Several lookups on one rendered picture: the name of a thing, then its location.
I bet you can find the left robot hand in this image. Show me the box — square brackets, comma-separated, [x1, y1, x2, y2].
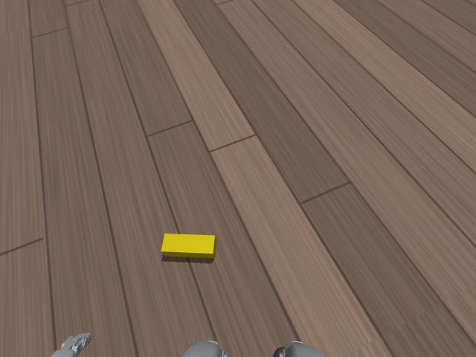
[51, 332, 91, 357]

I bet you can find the carton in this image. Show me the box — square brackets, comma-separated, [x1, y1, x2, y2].
[161, 234, 216, 258]

